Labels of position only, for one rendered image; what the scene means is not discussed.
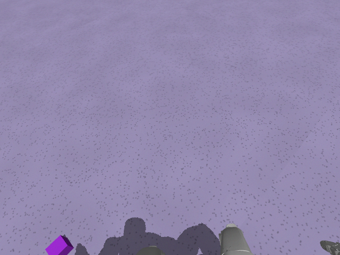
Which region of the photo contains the small box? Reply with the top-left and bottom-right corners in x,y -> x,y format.
45,235 -> 74,255

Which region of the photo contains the right robot hand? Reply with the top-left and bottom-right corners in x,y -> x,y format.
320,241 -> 340,255

